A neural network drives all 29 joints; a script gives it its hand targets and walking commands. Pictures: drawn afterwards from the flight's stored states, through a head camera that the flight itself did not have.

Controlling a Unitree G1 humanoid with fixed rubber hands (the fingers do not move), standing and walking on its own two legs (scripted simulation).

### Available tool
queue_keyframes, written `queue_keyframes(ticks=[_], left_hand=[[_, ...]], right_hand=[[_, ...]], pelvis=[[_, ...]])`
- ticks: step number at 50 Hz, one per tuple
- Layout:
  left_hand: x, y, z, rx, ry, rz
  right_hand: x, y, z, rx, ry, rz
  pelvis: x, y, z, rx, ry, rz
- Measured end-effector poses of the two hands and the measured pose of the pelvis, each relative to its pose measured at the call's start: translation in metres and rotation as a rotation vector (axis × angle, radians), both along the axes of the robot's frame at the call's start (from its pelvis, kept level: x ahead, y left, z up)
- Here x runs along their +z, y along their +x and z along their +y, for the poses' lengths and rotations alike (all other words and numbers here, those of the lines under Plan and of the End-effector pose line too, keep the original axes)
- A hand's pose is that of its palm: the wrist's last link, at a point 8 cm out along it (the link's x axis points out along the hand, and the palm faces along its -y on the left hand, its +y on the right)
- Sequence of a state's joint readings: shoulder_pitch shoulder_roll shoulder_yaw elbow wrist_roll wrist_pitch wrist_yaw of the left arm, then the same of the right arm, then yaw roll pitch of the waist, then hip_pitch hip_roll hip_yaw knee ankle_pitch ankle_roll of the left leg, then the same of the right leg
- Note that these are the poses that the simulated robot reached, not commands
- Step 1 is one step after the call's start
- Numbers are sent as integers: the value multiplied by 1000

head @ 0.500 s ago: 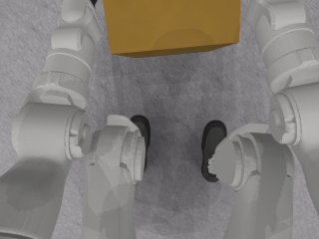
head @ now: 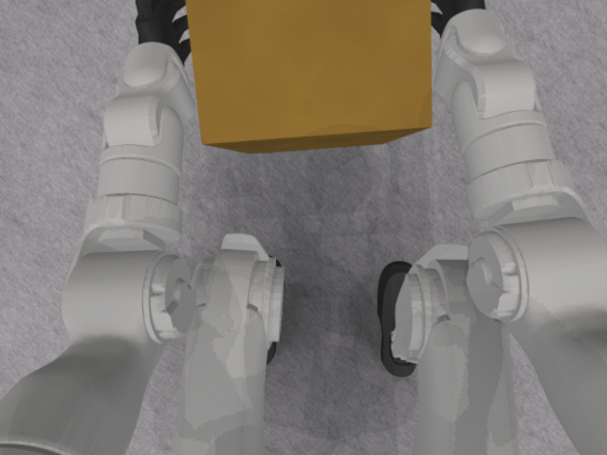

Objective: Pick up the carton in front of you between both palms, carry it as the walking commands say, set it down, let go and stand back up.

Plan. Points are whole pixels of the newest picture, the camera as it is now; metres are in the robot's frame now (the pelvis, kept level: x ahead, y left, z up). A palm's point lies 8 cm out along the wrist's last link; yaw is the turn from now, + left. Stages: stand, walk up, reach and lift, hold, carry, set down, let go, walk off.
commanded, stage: reach and lift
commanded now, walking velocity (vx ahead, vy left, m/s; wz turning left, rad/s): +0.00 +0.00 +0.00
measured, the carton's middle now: (310, 59) +0.53 +0.04 -0.19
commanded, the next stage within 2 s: none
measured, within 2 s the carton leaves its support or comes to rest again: neither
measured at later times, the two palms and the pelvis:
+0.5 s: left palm (39, 22) +0.47 +0.18 +0.06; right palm out of the picture +0.51 -0.11 +0.06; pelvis +0.00 +0.00 +0.12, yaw +0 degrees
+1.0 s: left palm out of the picture +0.43 +0.17 +0.22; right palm out of the picture +0.45 -0.13 +0.22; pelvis +0.04 +0.00 +0.25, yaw +0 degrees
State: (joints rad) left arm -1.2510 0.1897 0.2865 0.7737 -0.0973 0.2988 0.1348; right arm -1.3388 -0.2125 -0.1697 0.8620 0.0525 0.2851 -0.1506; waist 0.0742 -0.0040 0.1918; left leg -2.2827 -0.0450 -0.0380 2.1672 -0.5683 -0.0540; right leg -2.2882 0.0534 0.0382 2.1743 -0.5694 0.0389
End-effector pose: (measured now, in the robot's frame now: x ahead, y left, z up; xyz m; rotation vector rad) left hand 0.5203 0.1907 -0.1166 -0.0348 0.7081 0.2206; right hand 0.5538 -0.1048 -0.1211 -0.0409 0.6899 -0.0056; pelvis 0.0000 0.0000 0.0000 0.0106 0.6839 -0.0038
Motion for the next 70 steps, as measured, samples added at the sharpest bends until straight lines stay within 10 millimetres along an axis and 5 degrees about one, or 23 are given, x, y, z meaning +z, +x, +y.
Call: queue_keyframes(ticks=[6, 11, 22, 36, 70], left_hand=[[66, -18, -7, 8, -30, -17], [106, -33, -9, 0, -24, 9], [163, -46, -5, 6, -13, -7], [248, -62, -17, -21, -21, -7], [459, -121, -31, -61, -26, -8]], right_hand=[[75, -17, -7, -40, 21, -11], [117, -32, -9, -43, 9, 13], [171, -44, -6, -39, 19, -5], [254, -71, -19, -78, 23, -4], [465, -144, -34, -129, 18, -7]], pelvis=[[32, -2, 1, -5, 0, 44], [63, -7, -1, -8, 2, 65], [109, -8, -4, 4, 2, 76], [177, 19, -3, 3, -3, 6], [357, 83, 0, 8, -6, -446]])
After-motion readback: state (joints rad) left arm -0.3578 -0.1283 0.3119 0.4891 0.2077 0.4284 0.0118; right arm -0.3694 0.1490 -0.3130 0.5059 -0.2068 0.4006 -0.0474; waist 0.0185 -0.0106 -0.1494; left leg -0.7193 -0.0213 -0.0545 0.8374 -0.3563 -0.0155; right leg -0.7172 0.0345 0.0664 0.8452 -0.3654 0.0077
